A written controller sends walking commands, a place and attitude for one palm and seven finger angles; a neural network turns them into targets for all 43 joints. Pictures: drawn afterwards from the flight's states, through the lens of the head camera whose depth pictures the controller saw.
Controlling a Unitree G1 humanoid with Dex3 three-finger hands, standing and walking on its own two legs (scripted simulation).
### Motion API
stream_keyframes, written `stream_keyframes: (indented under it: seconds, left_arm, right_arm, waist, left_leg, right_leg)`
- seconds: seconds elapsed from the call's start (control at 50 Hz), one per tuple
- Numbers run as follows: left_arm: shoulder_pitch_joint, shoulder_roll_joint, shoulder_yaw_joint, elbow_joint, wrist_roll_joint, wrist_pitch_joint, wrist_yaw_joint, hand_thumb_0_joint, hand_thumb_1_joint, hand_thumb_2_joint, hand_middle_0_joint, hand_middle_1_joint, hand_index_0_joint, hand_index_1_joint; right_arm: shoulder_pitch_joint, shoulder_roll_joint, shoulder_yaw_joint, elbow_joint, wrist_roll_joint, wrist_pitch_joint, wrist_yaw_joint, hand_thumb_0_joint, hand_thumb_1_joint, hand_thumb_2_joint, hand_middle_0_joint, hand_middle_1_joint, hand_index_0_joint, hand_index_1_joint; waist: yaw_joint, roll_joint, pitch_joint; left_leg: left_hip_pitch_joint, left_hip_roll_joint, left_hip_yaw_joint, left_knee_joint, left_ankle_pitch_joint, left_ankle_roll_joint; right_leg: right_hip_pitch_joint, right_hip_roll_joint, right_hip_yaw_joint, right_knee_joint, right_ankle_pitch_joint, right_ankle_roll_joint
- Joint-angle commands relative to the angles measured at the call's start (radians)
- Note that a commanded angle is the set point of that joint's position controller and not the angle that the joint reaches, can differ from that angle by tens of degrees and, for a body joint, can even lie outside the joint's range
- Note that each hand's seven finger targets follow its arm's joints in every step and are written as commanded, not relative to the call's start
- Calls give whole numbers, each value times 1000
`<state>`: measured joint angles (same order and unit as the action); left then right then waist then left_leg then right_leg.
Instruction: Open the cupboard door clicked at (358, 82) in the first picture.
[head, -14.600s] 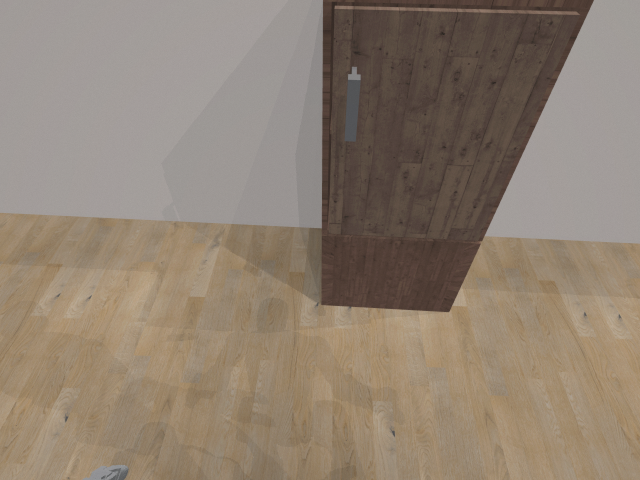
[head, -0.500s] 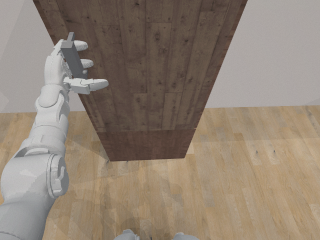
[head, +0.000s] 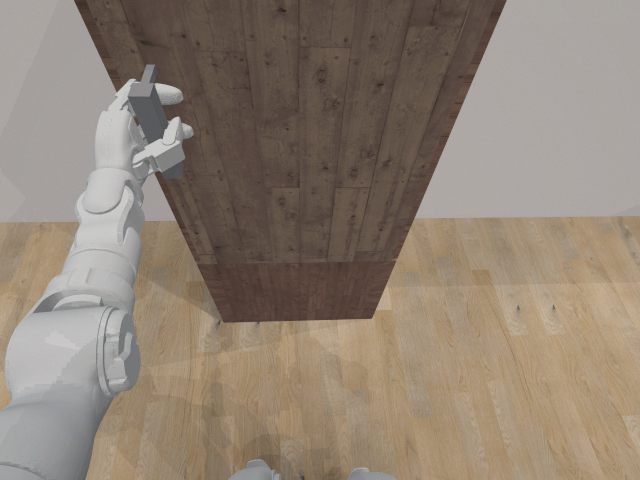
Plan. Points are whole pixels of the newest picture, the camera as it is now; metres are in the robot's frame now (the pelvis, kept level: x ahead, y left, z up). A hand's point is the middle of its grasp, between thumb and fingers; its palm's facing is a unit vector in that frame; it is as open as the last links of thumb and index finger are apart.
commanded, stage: pull the door open along its arc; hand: left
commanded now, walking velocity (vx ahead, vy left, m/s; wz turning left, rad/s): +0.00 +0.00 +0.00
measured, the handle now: (162, 124) +0.55 +0.17 +0.11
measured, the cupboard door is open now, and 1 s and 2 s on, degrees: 0 35 39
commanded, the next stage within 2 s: open thumb and fingers to let go in 1.06 s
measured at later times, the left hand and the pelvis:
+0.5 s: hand (176, 196) +0.42 +0.14 +0.12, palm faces -0.06 -1.00 +0.01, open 6.1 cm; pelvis +0.01 +0.00 +0.01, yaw -2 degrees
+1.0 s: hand (253, 303) +0.28 +0.05 +0.12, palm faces +0.35 -0.94 +0.01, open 6.0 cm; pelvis +0.00 -0.02 +0.02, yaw +2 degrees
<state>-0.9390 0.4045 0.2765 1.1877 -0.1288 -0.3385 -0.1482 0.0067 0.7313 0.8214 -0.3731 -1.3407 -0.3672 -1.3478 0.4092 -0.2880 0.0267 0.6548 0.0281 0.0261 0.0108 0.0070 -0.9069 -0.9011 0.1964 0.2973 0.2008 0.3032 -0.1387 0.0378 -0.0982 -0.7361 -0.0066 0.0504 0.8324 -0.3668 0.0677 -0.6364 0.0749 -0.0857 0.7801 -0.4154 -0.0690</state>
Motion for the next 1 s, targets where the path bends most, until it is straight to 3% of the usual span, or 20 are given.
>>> stream_keyframes:
  seconds: [0.0,0.02,0.04,0.1,0.26,0.36,0.4,0.44,0.46,0.52,0.58,0.62,0.68,0.74,0.76,0.8,0.84,0.88,0.94,0.98]
  left_arm:
    - [-494,194,7,-203,2,-65,-7,0,900,900,-400,-1350,-400,-1350]
    - [-513,183,-2,-204,0,-63,-9,0,900,900,-400,-1350,-400,-1350]
    - [-466,244,53,-203,4,-66,-10,0,900,900,-400,-1350,-400,-1350]
    - [-378,218,42,-224,-4,-66,-24,0,900,900,-400,-1350,-400,-1350]
    - [-112,169,39,-415,-51,-47,-42,0,900,900,-400,-1350,-400,-1350]
    - [167,106,7,-647,-80,-11,-38,0,900,900,-400,-1350,-400,-1350]
    - [283,94,3,-751,-86,4,-28,0,900,900,-400,-1350,-400,-1350]
    - [344,48,-30,-837,-94,26,-19,0,900,900,-400,-1350,-400,-1350]
    - [374,25,-11,-877,-110,43,16,0,900,900,-400,-1350,-400,-1350]
    - [452,-80,-33,-998,-104,96,162,0,900,900,-400,-1350,-400,-1350]
    - [506,-161,-116,-1064,-37,137,287,0,900,900,-400,-1350,-400,-1350]
    - [518,-242,-181,-1144,-1,162,371,0,900,900,-400,-1350,-400,-1350]
    - [554,-318,-276,-1195,63,199,450,0,900,900,-400,-1350,-400,-1350]
    - [600,-414,-335,-1281,74,239,542,0,900,900,-400,-1350,-400,-1350]
    - [632,-460,-393,-1307,95,252,563,0,900,900,-400,-1350,-400,-1350]
    - [677,-489,-444,-1343,132,270,595,0,900,900,-400,-1350,-400,-1350]
    - [745,-537,-488,-1399,151,285,633,0,900,900,-400,-1350,-400,-1350]
    - [823,-563,-517,-1431,176,302,674,0,900,900,-400,-1350,-400,-1350]
    - [900,-607,-596,-1497,216,318,682,0,900,900,-400,-1350,-400,-1350]
    - [972,-615,-623,-1522,216,325,670,0,900,900,-400,-1350,-400,-1350]
  right_arm:
    - [141,-162,-61,-56,-2,-18,-15,0,-900,-900,200,300,200,300]
    - [139,-161,-61,-55,-2,-19,-15,0,-900,-900,200,300,200,300]
    - [146,-168,-65,-57,-4,-18,-16,0,-900,-900,200,300,200,300]
    - [129,-161,-61,-82,0,-13,-15,0,-900,-900,200,300,200,300]
    - [80,-146,-66,-158,12,0,-6,0,-900,-900,200,300,200,300]
    - [17,-131,-68,-212,25,-7,3,0,-900,-900,200,300,200,300]
    - [-11,-124,-68,-225,29,-13,4,0,-900,-900,200,300,200,300]
    - [-42,-117,-66,-239,31,-20,4,0,-900,-900,200,300,200,300]
    - [-63,-108,-65,-244,32,-23,2,0,-900,-900,200,300,200,300]
    - [-122,-83,-57,-247,27,-41,5,0,-900,-900,200,300,200,300]
    - [-152,-78,-55,-241,9,-41,7,0,-900,-900,200,300,200,300]
    - [-201,-62,-49,-250,0,-36,12,0,-900,-900,200,300,200,300]
    - [-220,-54,-47,-249,-15,-18,9,0,-900,-900,200,300,200,300]
    - [-280,-32,-39,-263,-21,-4,6,0,-900,-900,200,300,200,300]
    - [-290,-27,-38,-265,-25,2,9,0,-900,-900,200,300,200,300]
    - [-298,-21,-40,-270,-29,14,9,0,-900,-900,200,300,200,300]
    - [-321,-7,-39,-278,-33,22,15,0,-900,-900,200,300,200,300]
    - [-331,0,-40,-278,-37,28,21,0,-900,-900,200,300,200,300]
    - [-356,11,-35,-289,-42,35,27,0,-900,-900,200,300,200,300]
    - [-368,16,-32,-289,-37,35,27,0,-900,-900,200,300,200,300]
  waist:
    - [-37,30,-398]
    - [-44,29,-382]
    - [-15,30,-406]
    - [7,42,-431]
    - [73,-4,-436]
    - [117,-24,-391]
    - [133,10,-379]
    - [125,-34,-333]
    - [145,-46,-319]
    - [164,-31,-270]
    - [143,-86,-222]
    - [148,-41,-221]
    - [130,-80,-208]
    - [141,-87,-204]
    - [133,-76,-198]
    - [121,-91,-183]
    - [130,-74,-179]
    - [133,-107,-163]
    - [127,-91,-147]
    - [127,-94,-122]
  left_leg:
    - [395,8,-115,-46,354,-16]
    - [394,9,-115,-45,343,-16]
    - [395,9,-117,-47,360,-18]
    - [409,7,-107,-48,399,-19]
    - [410,3,-78,-75,460,-14]
    - [429,6,-63,-105,509,-11]
    - [464,10,-61,-110,562,-13]
    - [458,11,-59,-124,516,-13]
    - [447,10,-54,-132,493,-15]
    - [442,9,-53,-151,454,-27]
    - [439,12,-60,-159,373,-28]
    - [456,11,-60,-165,347,-33]
    - [476,17,-74,-168,314,-34]
    - [476,10,-70,-177,288,-36]
    - [482,11,-73,-176,288,-37]
    - [488,14,-78,-177,284,-35]
    - [492,12,-79,-176,283,-38]
    - [484,13,-85,-167,288,-38]
    - [479,10,-86,-164,268,-37]
    - [481,9,-89,-157,255,-36]
  right_leg:
    - [26,-11,88,-89,401,50]
    - [14,-11,87,-93,391,51]
    - [36,-11,86,-86,397,46]
    - [63,-11,84,-80,434,46]
    - [189,-9,83,-87,546,47]
    - [250,-16,81,-102,601,50]
    - [253,-20,80,-105,617,51]
    - [248,-19,74,-118,587,56]
    - [256,-18,71,-126,572,55]
    - [252,-24,57,-136,512,52]
    - [231,-29,54,-147,439,54]
    - [227,-39,57,-150,409,51]
    - [218,-44,53,-158,366,48]
    - [258,-56,59,-181,359,46]
    - [254,-57,59,-180,356,45]
    - [256,-63,61,-188,359,44]
    - [273,-68,61,-191,367,41]
    - [287,-74,66,-199,393,42]
    - [290,-87,76,-205,392,42]
    - [294,-93,89,-228,392,43]
